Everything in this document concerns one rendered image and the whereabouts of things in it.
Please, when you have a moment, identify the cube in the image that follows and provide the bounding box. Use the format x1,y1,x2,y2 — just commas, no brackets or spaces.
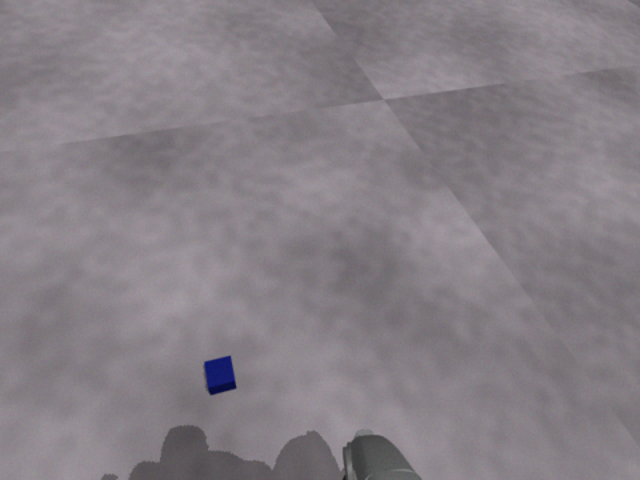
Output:
204,356,237,395

